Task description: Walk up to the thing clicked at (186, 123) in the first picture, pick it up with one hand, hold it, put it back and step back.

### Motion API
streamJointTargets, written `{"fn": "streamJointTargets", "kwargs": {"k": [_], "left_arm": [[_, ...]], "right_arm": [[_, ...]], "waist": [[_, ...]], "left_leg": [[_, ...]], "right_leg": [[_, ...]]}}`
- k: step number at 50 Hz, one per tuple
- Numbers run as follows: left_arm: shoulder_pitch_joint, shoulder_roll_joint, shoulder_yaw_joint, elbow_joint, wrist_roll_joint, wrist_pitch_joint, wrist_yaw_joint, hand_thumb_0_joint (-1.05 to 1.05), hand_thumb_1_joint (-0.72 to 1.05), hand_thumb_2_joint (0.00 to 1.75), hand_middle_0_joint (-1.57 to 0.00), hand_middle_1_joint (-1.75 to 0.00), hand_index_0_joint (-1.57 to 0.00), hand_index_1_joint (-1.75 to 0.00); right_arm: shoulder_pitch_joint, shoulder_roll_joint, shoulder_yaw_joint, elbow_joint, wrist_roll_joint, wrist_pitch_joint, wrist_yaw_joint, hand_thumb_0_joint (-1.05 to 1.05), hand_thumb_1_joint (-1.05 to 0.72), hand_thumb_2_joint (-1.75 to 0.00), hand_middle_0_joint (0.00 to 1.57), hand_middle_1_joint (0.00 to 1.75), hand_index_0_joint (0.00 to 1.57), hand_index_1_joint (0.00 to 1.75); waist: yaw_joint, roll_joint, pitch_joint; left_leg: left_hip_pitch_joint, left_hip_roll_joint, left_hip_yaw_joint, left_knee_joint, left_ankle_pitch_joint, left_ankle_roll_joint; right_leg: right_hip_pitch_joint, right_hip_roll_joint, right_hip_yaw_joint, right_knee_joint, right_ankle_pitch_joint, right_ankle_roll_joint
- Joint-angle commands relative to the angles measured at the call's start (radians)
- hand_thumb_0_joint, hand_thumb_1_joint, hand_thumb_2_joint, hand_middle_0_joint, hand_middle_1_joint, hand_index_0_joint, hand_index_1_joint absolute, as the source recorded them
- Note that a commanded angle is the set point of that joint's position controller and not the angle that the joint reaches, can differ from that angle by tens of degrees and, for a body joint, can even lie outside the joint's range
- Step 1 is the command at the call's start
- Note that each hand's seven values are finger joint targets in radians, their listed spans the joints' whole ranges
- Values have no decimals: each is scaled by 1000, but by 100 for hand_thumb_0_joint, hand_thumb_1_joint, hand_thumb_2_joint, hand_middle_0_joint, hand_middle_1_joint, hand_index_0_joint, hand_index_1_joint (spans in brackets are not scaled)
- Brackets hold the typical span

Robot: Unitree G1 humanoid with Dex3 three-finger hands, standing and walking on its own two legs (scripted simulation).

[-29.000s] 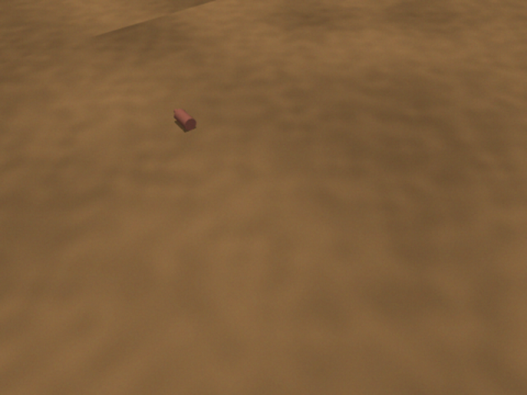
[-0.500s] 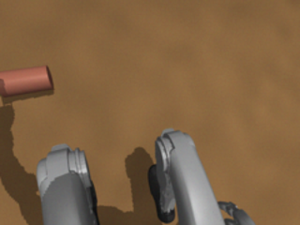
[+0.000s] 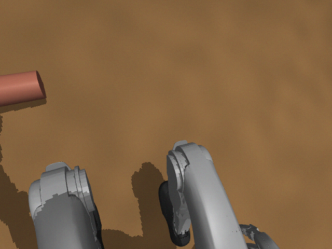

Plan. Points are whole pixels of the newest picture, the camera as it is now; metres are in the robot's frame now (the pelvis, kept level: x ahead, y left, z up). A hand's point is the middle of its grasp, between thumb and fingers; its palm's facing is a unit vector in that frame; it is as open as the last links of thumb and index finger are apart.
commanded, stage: rise first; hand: left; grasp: from above
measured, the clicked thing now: (1, 91) +0.52 +0.36 -0.29
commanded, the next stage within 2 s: approach in 1.18 s
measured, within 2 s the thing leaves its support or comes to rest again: neither
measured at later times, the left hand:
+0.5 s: hand out of the picture +0.47 +0.37 -0.17, palm faces -0.44 -0.09 -0.89, open 14.2 cm
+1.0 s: hand out of the picture +0.47 +0.37 -0.18, palm faces -0.44 -0.09 -0.89, open 14.2 cm
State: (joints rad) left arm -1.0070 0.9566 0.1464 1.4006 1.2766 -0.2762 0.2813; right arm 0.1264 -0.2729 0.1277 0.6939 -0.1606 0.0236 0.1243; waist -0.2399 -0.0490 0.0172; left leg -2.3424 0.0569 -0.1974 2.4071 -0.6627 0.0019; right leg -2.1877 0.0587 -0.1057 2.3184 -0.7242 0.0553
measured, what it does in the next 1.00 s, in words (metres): stands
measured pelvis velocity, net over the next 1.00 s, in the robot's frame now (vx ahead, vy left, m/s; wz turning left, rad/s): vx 0.00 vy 0.00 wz -0.02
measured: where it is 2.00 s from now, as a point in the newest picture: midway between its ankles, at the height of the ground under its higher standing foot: (137, 234)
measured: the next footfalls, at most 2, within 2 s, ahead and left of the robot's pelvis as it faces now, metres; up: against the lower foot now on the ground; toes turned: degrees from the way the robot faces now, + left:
none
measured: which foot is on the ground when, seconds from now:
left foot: down 0.00-1.00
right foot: down 0.00-1.00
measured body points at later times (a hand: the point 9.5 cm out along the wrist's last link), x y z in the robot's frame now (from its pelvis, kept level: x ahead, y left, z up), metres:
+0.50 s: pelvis +0.00 +0.00 -0.01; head +0.26 +0.10 +0.35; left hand +0.49 +0.37 -0.12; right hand +0.05 -0.27 -0.09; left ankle +0.08 +0.13 -0.30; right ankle +0.10 -0.13 -0.30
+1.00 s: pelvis +0.00 +0.00 -0.01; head +0.26 +0.10 +0.34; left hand +0.49 +0.37 -0.13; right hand +0.05 -0.26 -0.09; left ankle +0.08 +0.13 -0.30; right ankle +0.10 -0.13 -0.30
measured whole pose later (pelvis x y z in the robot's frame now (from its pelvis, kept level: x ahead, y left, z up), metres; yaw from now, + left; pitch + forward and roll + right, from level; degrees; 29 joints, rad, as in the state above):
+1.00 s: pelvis +0.00 +0.00 -0.01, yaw -1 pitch +32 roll -12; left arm -1.05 1.00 0.13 1.44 1.27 -0.24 0.28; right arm 0.14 -0.28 0.19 0.66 -0.16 0.01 0.14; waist -0.29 -0.06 0.05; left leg -2.37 0.05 -0.22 2.44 -0.66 0.00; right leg -2.20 0.07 -0.12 2.34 -0.71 0.06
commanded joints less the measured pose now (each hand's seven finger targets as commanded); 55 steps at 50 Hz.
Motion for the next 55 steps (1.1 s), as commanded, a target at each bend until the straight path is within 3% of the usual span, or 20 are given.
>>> {"fn": "streamJointTargets", "kwargs": {"k": [1, 14, 23, 31, 43, 45, 48, 51, 54, 55], "left_arm": [[-315, 293, 34, -147, -10, 4, 43, 0, -58, 101, -6, -105, -6, -105], [-318, 317, 35, -128, -23, 26, 34, 0, -58, 101, -6, -106, -6, -105], [-316, 313, 19, -110, -15, 25, 33, 0, -59, 102, -6, -105, -6, -105], [-342, 323, 19, -96, -15, 21, 48, 0, -58, 101, -7, -104, -7, -104], [-350, 336, 12, -103, -10, 38, 46, 0, -58, 102, -7, -105, -7, -105], [-306, 344, 25, -83, -14, 47, 44, 0, -59, 102, -7, -104, -6, -104], [-354, 331, 10, -132, -25, 43, 35, 0, -58, 101, -7, -105, -7, -105], [-323, 324, 7, -110, -27, 48, 32, 0, -59, 102, -7, -103, -6, -104], [-352, 324, -2, -110, -33, 40, 27, 0, -58, 101, -7, -104, -7, -104], [-361, 341, 13, -126, -37, 38, 28, 0, -57, 100, -7, -104, -7, -104]], "right_arm": [[216, -271, -77, -4, 0, 4, -9, 0, -91, -90, 20, 30, 20, 30], [226, -274, -60, -12, 1, -4, -3, 0, -92, -91, 20, 30, 20, 30], [215, -283, -47, -18, 3, -2, -2, 0, -91, -91, 20, 30, 20, 30], [224, -286, -37, -19, 1, -6, 0, 0, -91, -90, 20, 30, 20, 30], [217, -294, -28, -28, -2, -14, 4, 0, -91, -90, 20, 30, 20, 30], [215, -294, -30, -34, 1, -13, 5, 0, -91, -90, 20, 30, 20, 30], [212, -296, -30, -36, 3, -12, 4, 0, -91, -90, 20, 30, 20, 30], [214, -292, -28, -37, 4, -12, 5, 0, -91, -90, 20, 30, 20, 30], [221, -291, -22, -37, 2, -14, 4, 0, -91, -90, 20, 30, 20, 30], [227, -292, -23, -33, 2, -16, 2, 0, -91, -90, 20, 30, 20, 30]], "waist": [[-14, 418, -677], [-26, 385, -680], [-31, 437, -664], [-54, 402, -646], [-59, 472, -658], [-44, 445, -650], [-55, 465, -660], [-54, 432, -642], [-78, 397, -623], [-67, 402, -634]], "left_leg": [[607, -4, 85, -236, 168, 20], [572, -4, 95, -203, 186, 29], [597, -2, 77, -215, 185, 20], [560, -4, 86, -194, 177, 26], [609, 1, 71, -209, 200, 16], [587, -3, 76, -205, 191, 20], [596, -2, 68, -216, 181, 17], [576, -1, 75, -200, 189, 22], [532, -2, 81, -184, 180, 29], [546, -2, 83, -189, 178, 29]], "right_leg": [[227, 20, -92, -220, 255, -82], [273, 26, -87, -232, 277, -75], [239, 27, -101, -209, 273, -80], [258, 29, -100, -219, 275, -75], [241, 29, -110, -199, 288, -80], [242, 29, -107, -202, 279, -80], [229, 28, -110, -196, 274, -82], [242, 30, -107, -206, 284, -78], [267, 31, -104, -218, 285, -71], [270, 30, -101, -224, 281, -71]]}}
